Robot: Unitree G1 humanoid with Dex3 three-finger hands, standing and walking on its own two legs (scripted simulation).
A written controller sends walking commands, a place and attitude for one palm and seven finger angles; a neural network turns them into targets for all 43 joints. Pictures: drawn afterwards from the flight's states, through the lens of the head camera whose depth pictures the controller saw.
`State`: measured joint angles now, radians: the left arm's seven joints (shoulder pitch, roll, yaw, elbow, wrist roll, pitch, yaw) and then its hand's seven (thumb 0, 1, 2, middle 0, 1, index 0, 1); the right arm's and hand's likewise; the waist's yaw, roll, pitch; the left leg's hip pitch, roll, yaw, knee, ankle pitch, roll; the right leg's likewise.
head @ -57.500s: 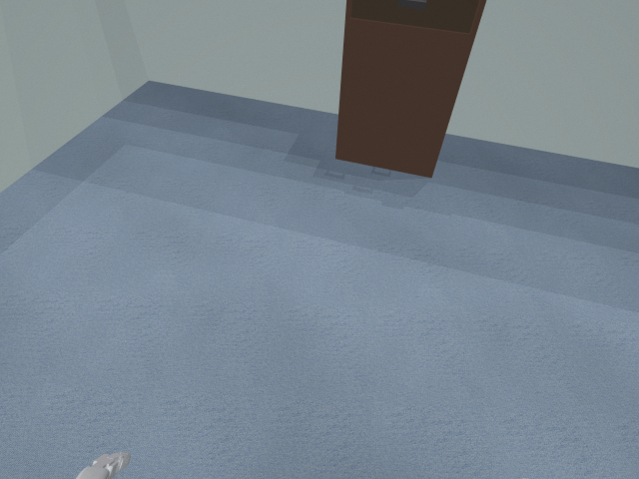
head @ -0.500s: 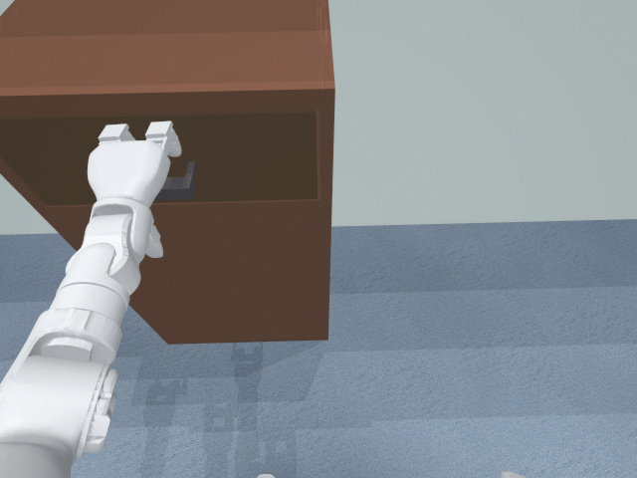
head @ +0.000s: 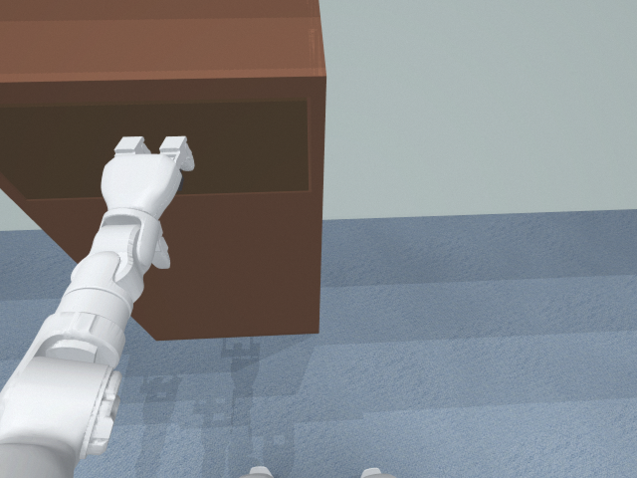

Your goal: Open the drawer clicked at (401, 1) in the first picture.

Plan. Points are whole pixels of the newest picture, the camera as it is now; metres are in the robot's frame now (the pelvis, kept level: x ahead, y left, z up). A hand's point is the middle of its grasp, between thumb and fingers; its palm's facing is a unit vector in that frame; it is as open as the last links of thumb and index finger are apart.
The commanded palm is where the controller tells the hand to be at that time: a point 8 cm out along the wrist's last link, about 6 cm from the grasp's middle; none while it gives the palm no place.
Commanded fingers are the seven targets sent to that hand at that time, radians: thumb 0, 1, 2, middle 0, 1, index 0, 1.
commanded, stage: lower the fingers behind the handle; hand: left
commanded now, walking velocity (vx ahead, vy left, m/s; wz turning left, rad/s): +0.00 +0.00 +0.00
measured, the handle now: (147, 169) +0.53 +0.24 +0.05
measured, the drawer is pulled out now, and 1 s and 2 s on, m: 0.00 0.00 0.01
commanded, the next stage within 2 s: close the thumb around the handle in 0.76 s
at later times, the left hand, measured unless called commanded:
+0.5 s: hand (163, 207) +0.47 +0.21 +0.04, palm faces +0.00 -0.03 -1.00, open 14.0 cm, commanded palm +0.44 +0.23 +0.09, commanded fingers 0.00 -0.50 0.30 -0.30 -1.20 -0.30 -1.20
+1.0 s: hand (165, 206) +0.47 +0.21 +0.04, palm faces -0.01 -0.03 -1.00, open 13.5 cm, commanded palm +0.45 +0.23 +0.09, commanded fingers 0.00 -0.05 0.49 -0.33 -1.25 -0.33 -1.25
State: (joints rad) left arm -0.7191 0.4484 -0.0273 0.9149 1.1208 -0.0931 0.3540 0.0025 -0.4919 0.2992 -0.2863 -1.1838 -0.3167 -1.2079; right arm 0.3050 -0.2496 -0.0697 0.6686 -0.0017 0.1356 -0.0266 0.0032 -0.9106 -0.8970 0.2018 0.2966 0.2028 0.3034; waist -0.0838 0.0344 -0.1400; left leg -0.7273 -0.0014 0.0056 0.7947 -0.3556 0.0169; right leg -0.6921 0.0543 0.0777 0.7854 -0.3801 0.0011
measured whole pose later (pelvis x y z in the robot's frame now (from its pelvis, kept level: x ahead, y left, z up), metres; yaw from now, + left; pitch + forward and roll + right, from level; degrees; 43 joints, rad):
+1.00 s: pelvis -0.01 +0.01 +0.00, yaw -1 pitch +17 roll -1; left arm -0.79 0.45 -0.04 1.04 1.11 -0.05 0.33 0.00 -0.42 0.33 -0.32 -1.21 -0.30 -1.23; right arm 0.33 -0.24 -0.04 0.67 0.01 0.13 -0.05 0.00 -0.91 -0.90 0.20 0.30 0.21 0.30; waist -0.12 0.03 -0.15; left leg -0.76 0.00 0.01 0.81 -0.36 0.03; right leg -0.72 0.06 0.08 0.79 -0.37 0.01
